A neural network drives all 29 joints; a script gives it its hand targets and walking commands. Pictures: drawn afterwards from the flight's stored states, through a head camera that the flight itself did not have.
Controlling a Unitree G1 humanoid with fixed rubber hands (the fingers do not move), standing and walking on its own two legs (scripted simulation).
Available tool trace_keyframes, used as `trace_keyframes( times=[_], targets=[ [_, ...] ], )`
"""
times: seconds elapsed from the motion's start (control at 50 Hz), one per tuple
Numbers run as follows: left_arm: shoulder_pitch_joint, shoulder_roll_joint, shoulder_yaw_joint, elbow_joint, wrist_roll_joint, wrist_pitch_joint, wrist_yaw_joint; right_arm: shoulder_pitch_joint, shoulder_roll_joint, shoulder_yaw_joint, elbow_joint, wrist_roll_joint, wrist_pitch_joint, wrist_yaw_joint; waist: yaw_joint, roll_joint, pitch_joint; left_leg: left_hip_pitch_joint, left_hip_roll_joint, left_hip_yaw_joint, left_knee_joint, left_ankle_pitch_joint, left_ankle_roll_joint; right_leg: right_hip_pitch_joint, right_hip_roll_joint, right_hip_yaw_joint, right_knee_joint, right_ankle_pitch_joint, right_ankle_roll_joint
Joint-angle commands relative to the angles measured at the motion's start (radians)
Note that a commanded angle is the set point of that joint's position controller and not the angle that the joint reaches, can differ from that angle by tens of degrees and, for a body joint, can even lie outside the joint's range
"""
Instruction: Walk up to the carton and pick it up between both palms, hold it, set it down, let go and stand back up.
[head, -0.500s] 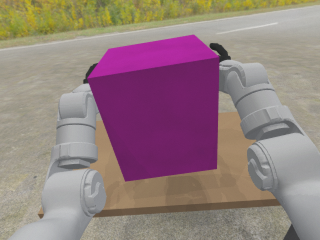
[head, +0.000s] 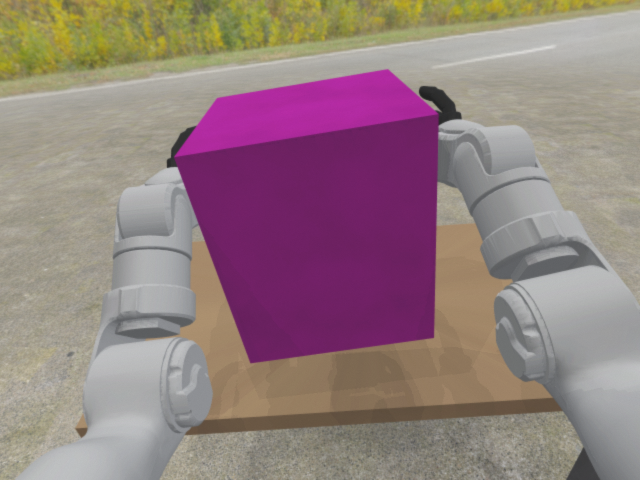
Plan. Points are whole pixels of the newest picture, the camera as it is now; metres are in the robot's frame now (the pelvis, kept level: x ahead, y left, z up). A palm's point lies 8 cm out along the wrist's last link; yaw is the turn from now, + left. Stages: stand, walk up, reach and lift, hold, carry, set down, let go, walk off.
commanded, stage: hold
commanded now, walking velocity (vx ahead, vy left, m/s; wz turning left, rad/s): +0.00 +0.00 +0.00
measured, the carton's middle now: (320, 212) +0.36 +0.01 +0.26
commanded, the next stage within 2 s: set down in 0.88 s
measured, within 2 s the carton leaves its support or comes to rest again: neither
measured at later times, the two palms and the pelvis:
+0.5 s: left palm (185, 186) +0.37 +0.16 +0.30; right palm (445, 144) +0.38 -0.14 +0.33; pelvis +0.00 +0.00 +0.00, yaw +0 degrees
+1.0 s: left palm (181, 175) +0.38 +0.16 +0.31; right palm (444, 133) +0.38 -0.14 +0.34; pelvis +0.00 +0.00 +0.00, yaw +0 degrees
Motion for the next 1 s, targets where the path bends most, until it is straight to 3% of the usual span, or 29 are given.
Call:
trace_keyframes(
  times=[0.0,0.04,0.08,0.24,0.28,0.32,0.34,0.38,0.44,0.52,0.54,0.56,0.58,0.62,0.76,0.82,0.84,0.86,0.88,0.92,0.94,0.98],
  targets=[
    [-1.033,-0.596,-0.338,-0.158,-0.161,-0.077,-0.162,-0.749,0.664,0.156,-0.291,0.286,-0.039,0.163,-0.036,0.009,-0.363,0.073,-0.056,-0.026,-0.066,-0.033,-0.016,0.205,0.088,-0.022,-0.128,0.028,0.019],
    [-1.031,-0.598,-0.345,-0.178,-0.164,-0.076,-0.159,-0.736,0.659,0.16,-0.287,0.295,-0.037,0.163,-0.034,0.03,-0.369,0.078,-0.057,-0.026,-0.06,-0.014,-0.02,0.209,0.089,-0.023,-0.118,0.052,0.02],
    [-1.028,-0.569,-0.319,-0.153,-0.15,-0.075,-0.16,-0.756,0.664,0.168,-0.301,0.3,-0.035,0.163,-0.022,-0.003,-0.353,0.067,-0.061,-0.025,-0.06,-0.028,-0.009,0.208,0.082,-0.021,-0.128,0.024,0.026],
    [-1.032,-0.6,-0.337,-0.171,-0.161,-0.079,-0.156,-0.77,0.682,0.173,-0.318,0.297,-0.044,0.162,-0.022,0.013,-0.385,0.073,-0.06,-0.029,-0.057,-0.005,-0.011,0.212,0.092,-0.028,-0.122,0.04,0.021],
    [-1.036,-0.583,-0.327,-0.167,-0.156,-0.076,-0.154,-0.74,0.674,0.164,-0.267,0.295,-0.033,0.164,-0.023,0.03,-0.35,0.064,-0.055,-0.031,-0.06,-0.023,-0.016,0.21,0.091,-0.028,-0.117,0.034,0.02],
    [-1.01,-0.589,-0.322,-0.142,-0.145,-0.071,-0.161,-0.737,0.659,0.155,-0.262,0.29,-0.035,0.164,-0.029,0.024,-0.326,0.056,-0.056,-0.028,-0.063,-0.036,-0.018,0.204,0.091,-0.024,-0.122,0.019,0.018],
    [-1.012,-0.599,-0.334,-0.178,-0.164,-0.077,-0.16,-0.746,0.682,0.176,-0.321,0.3,-0.045,0.161,-0.023,0.006,-0.378,0.069,-0.056,-0.034,-0.06,-0.003,-0.011,0.232,0.094,-0.024,-0.116,0.052,0.017],
    [-1.019,-0.594,-0.33,-0.161,-0.155,-0.073,-0.159,-0.754,0.66,0.159,-0.302,0.296,-0.041,0.161,-0.03,0.026,-0.366,0.071,-0.063,-0.027,-0.053,-0.004,-0.017,0.22,0.09,-0.024,-0.122,0.056,0.018],
    [-1.019,-0.571,-0.301,-0.157,-0.142,-0.071,-0.16,-0.746,0.67,0.164,-0.284,0.291,-0.033,0.165,-0.012,-0.004,-0.364,0.079,-0.061,-0.019,-0.061,-0.026,-0.007,0.209,0.088,-0.024,-0.13,0.017,0.023],
    [-1.055,-0.581,-0.332,-0.172,-0.16,-0.082,-0.159,-0.746,0.679,0.15,-0.277,0.288,-0.037,0.164,-0.033,0.022,-0.365,0.064,-0.059,-0.027,-0.06,-0.026,-0.016,0.202,0.087,-0.024,-0.121,0.031,0.018],
    [-1.021,-0.577,-0.311,-0.145,-0.146,-0.079,-0.16,-0.73,0.67,0.153,-0.256,0.287,-0.035,0.164,-0.02,0.008,-0.339,0.059,-0.057,-0.026,-0.064,-0.038,-0.011,0.204,0.086,-0.027,-0.124,0.019,0.024],
    [-1.042,-0.581,-0.325,-0.165,-0.156,-0.08,-0.159,-0.738,0.672,0.153,-0.264,0.289,-0.038,0.164,-0.03,0.02,-0.359,0.065,-0.059,-0.025,-0.064,-0.033,-0.014,0.208,0.085,-0.023,-0.122,0.029,0.023],
    [-1.027,-0.571,-0.308,-0.155,-0.147,-0.079,-0.158,-0.75,0.68,0.166,-0.281,0.29,-0.04,0.166,-0.009,0.001,-0.361,0.072,-0.06,-0.02,-0.061,-0.022,-0.006,0.206,0.088,-0.022,-0.127,0.024,0.023],
    [-1.029,-0.583,-0.319,-0.164,-0.153,-0.08,-0.161,-0.741,0.674,0.16,-0.275,0.294,-0.037,0.164,-0.028,0.006,-0.36,0.075,-0.061,-0.023,-0.061,-0.024,-0.009,0.196,0.083,-0.023,-0.126,0.027,0.024],
    [-1.015,-0.594,-0.329,-0.187,-0.153,-0.069,-0.158,-0.748,0.676,0.177,-0.321,0.307,-0.038,0.164,-0.015,0.013,-0.392,0.079,-0.055,-0.033,-0.057,0.003,-0.014,0.225,0.094,-0.024,-0.114,0.06,0.021],
    [-1.042,-0.591,-0.331,-0.168,-0.162,-0.076,-0.157,-0.757,0.681,0.161,-0.288,0.293,-0.041,0.164,-0.02,0.004,-0.357,0.065,-0.057,-0.028,-0.063,-0.029,-0.011,0.201,0.092,-0.026,-0.122,0.016,0.02],
    [-1.05,-0.595,-0.334,-0.157,-0.156,-0.073,-0.158,-0.754,0.653,0.148,-0.268,0.286,-0.037,0.165,-0.033,0.027,-0.346,0.064,-0.055,-0.027,-0.063,-0.047,-0.014,0.2,0.09,-0.02,-0.122,0.015,0.017],
    [-1.048,-0.593,-0.33,-0.141,-0.15,-0.074,-0.158,-0.761,0.658,0.143,-0.251,0.284,-0.039,0.166,-0.025,0.027,-0.326,0.045,-0.054,-0.027,-0.07,-0.061,-0.016,0.199,0.089,-0.022,-0.125,0.001,0.017],
    [-1.178,-0.539,-0.287,-0.288,-0.159,-0.086,-0.166,-0.815,0.715,0.157,-0.278,0.285,-0.031,0.176,-0.037,-0.011,-0.38,0.086,-0.082,-0.014,-0.049,0.019,0.021,0.267,0.09,-0.047,-0.093,0.085,0.017],
    [-1.108,-0.537,-0.249,-0.161,-0.15,-0.085,-0.171,-0.858,0.678,0.126,-0.292,0.264,-0.044,0.175,-0.026,-0.014,-0.349,0.082,-0.082,-0.021,-0.054,0.01,0.024,0.253,0.085,-0.045,-0.11,0.071,0.021],
    [-1.126,-0.53,-0.236,-0.138,-0.141,-0.098,-0.174,-0.857,0.664,0.096,-0.252,0.243,-0.056,0.172,-0.04,-0.017,-0.339,0.087,-0.079,-0.019,-0.06,-0.004,0.015,0.242,0.085,-0.051,-0.113,0.054,0.02],
    [-1.118,-0.511,-0.205,-0.106,-0.118,-0.131,-0.186,-0.844,0.642,0.062,-0.219,0.196,-0.097,0.178,-0.028,-0.01,-0.327,0.106,-0.077,-0.018,-0.076,-0.04,0.01,0.229,0.073,-0.057,-0.121,0.02,0.015]
  ],
)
